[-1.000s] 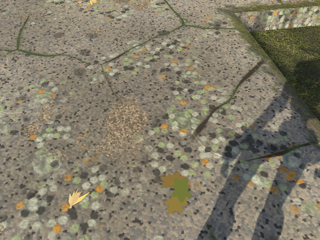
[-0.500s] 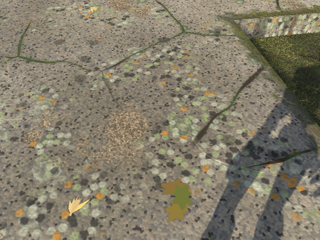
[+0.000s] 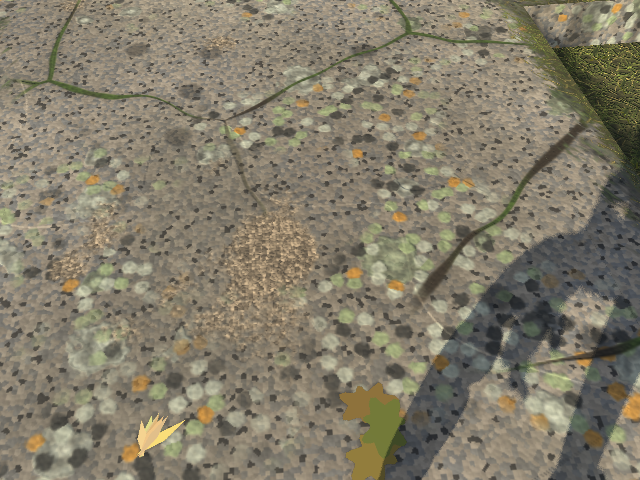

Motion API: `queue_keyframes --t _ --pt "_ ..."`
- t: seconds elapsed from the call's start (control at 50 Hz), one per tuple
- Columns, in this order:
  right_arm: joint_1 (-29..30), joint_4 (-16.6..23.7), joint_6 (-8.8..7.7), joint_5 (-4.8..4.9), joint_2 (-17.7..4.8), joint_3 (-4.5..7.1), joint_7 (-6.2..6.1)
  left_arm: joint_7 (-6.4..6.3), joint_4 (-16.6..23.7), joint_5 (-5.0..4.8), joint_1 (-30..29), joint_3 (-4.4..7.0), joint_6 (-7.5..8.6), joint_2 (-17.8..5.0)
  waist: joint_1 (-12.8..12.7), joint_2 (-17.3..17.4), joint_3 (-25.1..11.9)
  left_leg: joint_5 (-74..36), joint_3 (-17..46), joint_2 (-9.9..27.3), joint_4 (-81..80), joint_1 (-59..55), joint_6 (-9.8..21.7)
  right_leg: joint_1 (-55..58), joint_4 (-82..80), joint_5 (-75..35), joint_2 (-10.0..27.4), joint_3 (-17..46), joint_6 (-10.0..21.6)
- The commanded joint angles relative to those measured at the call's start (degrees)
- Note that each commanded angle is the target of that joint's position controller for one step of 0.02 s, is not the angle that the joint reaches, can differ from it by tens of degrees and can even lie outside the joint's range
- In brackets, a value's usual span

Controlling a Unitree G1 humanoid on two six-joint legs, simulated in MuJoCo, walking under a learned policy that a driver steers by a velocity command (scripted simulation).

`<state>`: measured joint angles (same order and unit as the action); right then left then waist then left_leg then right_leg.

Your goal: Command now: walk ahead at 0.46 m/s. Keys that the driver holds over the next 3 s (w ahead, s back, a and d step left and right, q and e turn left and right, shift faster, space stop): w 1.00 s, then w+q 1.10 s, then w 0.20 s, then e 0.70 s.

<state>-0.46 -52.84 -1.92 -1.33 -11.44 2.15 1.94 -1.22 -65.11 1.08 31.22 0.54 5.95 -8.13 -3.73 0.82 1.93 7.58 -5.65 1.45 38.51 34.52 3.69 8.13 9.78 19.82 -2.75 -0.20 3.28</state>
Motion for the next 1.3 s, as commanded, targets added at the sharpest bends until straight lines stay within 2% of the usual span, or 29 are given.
queue_keyframes --t 0.02,0.06,0.08,0.1,0.12,0.14,0.16,0.22,0.32,0.5,0.56,0.6,0.62,0.64,0.66,0.7,0.74,0.84,0.94,1.04,1.1,1.14,1.16,1.18,1.2,1.22,1.24,1.26,1.3 --pt "-0.5 3.1 -0.76 0.33 -3.9 0.83 -0.85 -0.31 1.4 -0.10 0.1 1.40 0.76 -9.2 4.7 -7.4 3.3 -0.3 -2.5 -3.9 -4.5 -11.0 2.9 -6.9 5.8 -54.1 14.1 3.6 5.8" --pt "-16.1 -1.8 -1.64 0.41 -6.4 2.41 -1.80 -0.29 1.6 -0.26 -1.4 1.82 0.45 -10.6 11.3 -5.7 -5.0 -1.8 -2.4 -5.8 -9.6 -28.0 5.1 -7.7 24.4 -59.5 12.3 1.0 4.0" --pt "-24.6 -3.9 -2.08 -0.78 -9.7 3.57 -2.38 0.01 2.5 -0.43 -1.2 1.49 0.37 -9.5 14.1 -3.0 -10.0 5.4 6.2 2.3 -10.8 -41.1 6.9 -17.6 38.8 -43.7 10.1 0.0 3.4" --pt "-28.9 -4.0 -2.10 -2.26 -15.5 4.84 -2.26 0.76 3.7 -1.92 5.5 0.22 0.06 -1.7 10.4 10.0 -18.0 14.6 35.6 21.1 -15.0 -55.9 14.5 -36.2 62.5 -0.3 0.8 -2.5 1.2" --pt "-25.4 -4.1 -1.37 0.12 -13.5 4.64 -1.51 0.95 3.5 -0.90 2.5 1.78 -0.13 -7.1 10.4 5.6 -17.2 21.8 48.5 21.4 -24.9 -51.2 16.2 -42.4 70.0 6.6 -0.7 3.6 2.2" --pt "-17.7 -2.8 -1.51 0.68 -10.6 3.73 -1.45 1.04 6.0 -0.37 -4.0 2.30 -0.24 -8.2 7.2 3.5 -6.4 24.4 38.6 19.6 -26.2 -42.1 14.0 -46.0 69.6 0.8 3.5 3.6 2.8" --pt "-13.9 -2.1 -2.15 0.71 -6.8 2.76 -1.19 1.30 7.0 -0.01 -7.9 2.28 0.07 -7.8 6.3 0.1 -2.0 17.5 31.7 17.2 -28.0 -33.9 12.5 -44.3 66.2 -3.5 5.5 3.3 2.9" --pt "-15.3 -4.4 -3.64 0.33 -2.3 1.12 -1.72 2.01 6.6 1.23 -6.8 2.25 -1.68 -4.5 1.9 0.7 0.6 1.7 18.7 11.4 -29.8 -23.5 8.9 -36.5 58.8 -5.2 8.1 2.9 1.7" --pt "-22.1 -6.3 -4.44 0.54 -4.7 1.01 -2.05 2.76 10.6 1.36 -17.0 2.40 -3.36 -4.9 2.4 1.5 3.5 -6.5 12.2 9.4 -32.3 -24.7 9.0 -44.2 49.2 -11.4 9.5 -0.5 -0.6" --pt "-31.2 -8.4 -4.22 0.24 -4.9 0.37 -2.68 3.04 17.0 0.07 -35.0 1.55 -2.75 -4.8 7.2 2.8 4.7 -23.6 7.6 9.5 -29.2 -37.3 7.2 -43.9 25.3 -19.5 5.6 -5.1 0.0" --pt "-29.8 -8.6 -3.98 -0.25 -6.0 0.66 -3.21 2.62 17.2 0.12 -32.7 2.17 -2.04 -6.1 4.9 3.5 3.3 -38.3 6.5 10.9 -22.8 -41.4 6.5 -38.3 21.8 -13.1 3.1 -5.8 2.7" --pt "-28.2 -8.5 -3.63 -0.15 -7.1 0.95 -3.24 1.74 12.9 0.36 -19.5 3.46 -1.26 -8.1 -0.9 3.2 -3.4 -47.4 4.6 9.4 -7.8 -40.2 5.0 -22.7 17.2 -12.3 -0.4 -7.1 5.1" --pt "-27.5 -7.7 -3.66 0.34 -6.5 0.68 -3.11 1.12 10.2 1.46 -9.6 4.58 -0.71 -10.8 -4.7 1.9 -8.9 -36.3 3.5 7.6 4.9 -30.8 4.0 -7.9 16.7 -12.5 4.5 -1.9 7.3" --pt "-32.4 -5.6 -3.68 2.81 -0.9 -0.52 -2.31 0.65 9.4 3.00 -1.6 6.38 -0.71 -17.5 -4.2 -9.4 -18.6 -6.6 -0.3 -0.1 28.2 -10.7 1.1 11.6 15.3 -7.0 23.0 23.7 14.7" --pt "-32.1 -6.3 -3.59 2.19 -4.2 0.70 -2.28 1.37 9.3 1.15 -3.6 6.30 -1.76 -16.2 -3.2 -8.2 -20.8 21.8 5.9 -5.5 39.0 -2.0 1.4 11.6 7.3 -6.3 27.3 39.9 17.6" --pt "-22.5 -3.5 -3.70 0.81 -4.7 1.17 -2.10 1.85 10.8 -0.34 -15.2 4.62 -1.57 -10.2 0.8 -2.3 -4.7 12.2 8.5 0.8 36.3 2.0 2.0 -5.4 3.4 -5.7 22.1 23.9 13.5" --pt "-22.2 -3.6 -2.64 -0.48 -2.9 1.24 -1.71 1.55 9.6 -0.38 -16.9 3.30 -0.77 -6.0 4.5 -2.7 0.1 9.0 8.2 3.6 29.7 -3.4 1.3 -15.9 0.4 -12.6 16.9 14.2 9.3" --pt "-17.4 -1.5 -0.25 -1.07 -1.8 1.28 -0.50 1.19 7.0 -0.40 -10.7 3.35 0.70 -8.4 5.9 -3.5 1.9 3.1 5.5 4.9 22.5 -0.8 -1.2 -18.0 -2.7 -20.9 14.0 6.8 9.2" --pt "-4.7 3.0 -0.40 -0.18 -1.8 0.68 -0.22 1.25 6.2 -0.43 -5.9 2.76 0.50 -8.2 2.9 -3.9 3.8 -6.1 2.6 4.5 6.6 1.9 -2.6 -14.4 -3.5 -26.9 12.0 3.0 8.0" --pt "2.0 5.4 -0.84 0.16 -2.2 0.29 -0.35 0.59 4.5 0.15 -1.4 2.82 0.36 -9.0 0.9 -4.8 4.3 -6.6 0.8 2.3 -2.8 1.9 -0.4 -5.0 -1.8 -32.2 14.4 0.8 7.9" --pt "0.7 5.7 -1.35 0.05 -3.0 0.77 -0.44 -0.20 4.1 0.64 -2.4 3.09 0.25 -9.6 2.6 -4.8 3.8 -0.9 0.1 0.0 -5.9 -2.4 2.8 -0.9 3.2 -43.8 16.1 -2.4 6.5" --pt "-8.0 3.0 -1.85 -0.19 -4.3 1.79 -0.94 -0.49 4.1 0.85 -3.8 3.41 -0.12 -10.7 6.5 -5.1 -1.2 2.7 -1.8 -4.2 -7.7 -12.9 5.4 -0.1 15.8 -58.5 15.8 -5.0 5.2" --pt "-17.1 -0.1 -2.29 -0.63 -5.5 2.66 -1.26 -0.50 4.5 0.64 -4.6 3.40 -0.48 -10.9 10.3 -3.7 -5.8 0.6 -1.7 -5.2 -10.9 -23.8 7.0 -3.8 27.3 -56.5 14.1 -7.2 3.9" --pt "-26.6 -2.1 -2.56 -1.78 -9.8 4.04 -1.66 -0.39 6.5 0.21 -4.9 2.96 -0.51 -9.9 13.4 0.6 -12.0 3.4 11.5 5.2 -11.3 -38.3 10.4 -16.2 44.2 -39.0 12.1 -8.9 2.5" --pt "-28.5 -2.5 -2.17 -1.55 -15.1 5.39 -1.60 0.97 8.1 -1.49 0.3 2.34 -0.23 -5.4 9.8 14.4 -16.8 5.9 43.5 19.9 -19.1 -52.8 20.3 -38.9 65.5 6.2 -0.9 -7.7 -0.2" --pt "-23.5 -1.9 -1.32 0.41 -13.4 5.02 -1.13 1.10 9.0 -0.24 -5.6 3.26 0.00 -9.5 8.7 5.8 -13.9 9.5 45.9 17.7 -23.0 -50.6 18.5 -46.2 69.4 6.6 1.6 2.0 0.7" --pt "-18.2 -0.7 -1.17 0.69 -11.1 4.40 -1.18 1.43 11.5 -0.39 -11.7 3.40 0.70 -10.2 7.6 3.1 -6.3 6.1 36.9 16.4 -23.5 -43.0 16.7 -48.7 67.5 0.8 4.5 2.3 1.0" --pt "-16.1 -0.5 -1.38 0.48 -8.4 3.72 -1.10 1.42 12.0 -0.28 -13.8 3.33 1.21 -9.7 6.0 -1.4 -3.2 -1.6 31.9 14.2 -24.7 -36.6 14.9 -46.4 63.5 -3.1 6.3 2.3 0.7" --pt "-15.0 -0.8 -1.97 0.95 -5.8 2.85 -1.67 1.38 12.8 1.11 -13.7 3.29 -0.23 -8.5 2.8 -1.1 -1.9 -11.0 24.6 9.6 -25.7 -28.8 12.3 -40.6 57.6 -4.1 8.1 2.6 -1.0"
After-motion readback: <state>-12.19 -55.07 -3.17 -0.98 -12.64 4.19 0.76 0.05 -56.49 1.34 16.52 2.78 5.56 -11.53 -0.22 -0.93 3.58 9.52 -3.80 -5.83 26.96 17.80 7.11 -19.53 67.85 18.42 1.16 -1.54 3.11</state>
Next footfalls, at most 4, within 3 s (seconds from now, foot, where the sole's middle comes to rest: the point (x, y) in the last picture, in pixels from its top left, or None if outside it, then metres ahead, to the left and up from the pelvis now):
0.08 left None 0.22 0.09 -0.77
0.62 right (398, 444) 0.54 -0.08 -0.77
1.16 left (322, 315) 0.84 0.10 -0.77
1.74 right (362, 206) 1.19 0.01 -0.77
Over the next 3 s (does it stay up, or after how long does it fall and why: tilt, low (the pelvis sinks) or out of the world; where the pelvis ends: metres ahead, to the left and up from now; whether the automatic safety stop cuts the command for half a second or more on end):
stays up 1.39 0.30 0.00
